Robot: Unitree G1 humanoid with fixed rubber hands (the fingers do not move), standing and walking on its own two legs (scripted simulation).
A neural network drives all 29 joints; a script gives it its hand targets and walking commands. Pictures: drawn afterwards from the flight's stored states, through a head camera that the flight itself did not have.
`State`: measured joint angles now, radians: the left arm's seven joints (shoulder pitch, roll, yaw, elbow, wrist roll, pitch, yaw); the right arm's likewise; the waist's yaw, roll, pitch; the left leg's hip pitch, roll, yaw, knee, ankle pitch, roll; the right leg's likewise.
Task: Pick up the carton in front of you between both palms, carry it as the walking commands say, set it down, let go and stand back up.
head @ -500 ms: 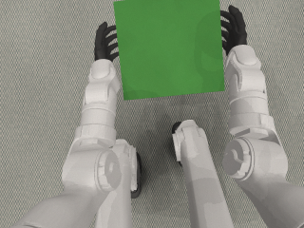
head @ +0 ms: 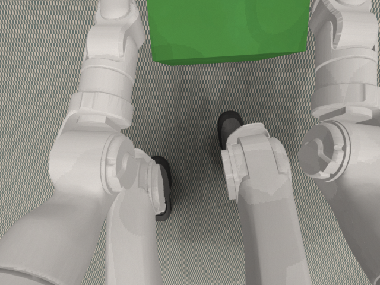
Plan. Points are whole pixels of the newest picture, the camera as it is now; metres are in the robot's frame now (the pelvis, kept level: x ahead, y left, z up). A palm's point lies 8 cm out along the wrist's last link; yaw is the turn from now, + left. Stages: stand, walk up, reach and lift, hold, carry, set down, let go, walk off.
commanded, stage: set down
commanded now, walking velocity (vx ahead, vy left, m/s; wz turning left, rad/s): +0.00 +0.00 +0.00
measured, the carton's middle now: (218, 1) +0.52 -0.17 -0.24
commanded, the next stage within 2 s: none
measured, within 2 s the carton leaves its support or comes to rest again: rests again in 0.58 s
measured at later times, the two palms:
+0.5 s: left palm (125, 4) +0.55 -0.01 -0.21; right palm out of the picture +0.49 -0.31 -0.19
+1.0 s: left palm (126, 6) +0.55 -0.01 -0.22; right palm out of the picture +0.48 -0.32 -0.21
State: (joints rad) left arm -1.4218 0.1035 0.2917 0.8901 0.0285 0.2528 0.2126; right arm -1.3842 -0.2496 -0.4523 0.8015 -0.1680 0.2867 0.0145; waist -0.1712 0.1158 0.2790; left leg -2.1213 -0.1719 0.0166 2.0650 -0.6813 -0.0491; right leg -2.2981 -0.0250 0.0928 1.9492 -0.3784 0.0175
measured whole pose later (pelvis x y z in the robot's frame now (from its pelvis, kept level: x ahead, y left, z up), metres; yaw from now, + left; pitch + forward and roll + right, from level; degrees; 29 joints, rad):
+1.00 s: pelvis -0.01 +0.00 -0.03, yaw -1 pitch +35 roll +0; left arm -1.57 0.16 0.21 1.06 0.06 0.21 0.09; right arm -1.48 -0.38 -0.52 1.06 -0.11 0.18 0.11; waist -0.17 0.06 0.46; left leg -2.15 -0.22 -0.04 2.22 -0.69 -0.06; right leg -2.29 -0.07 0.04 2.06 -0.39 0.01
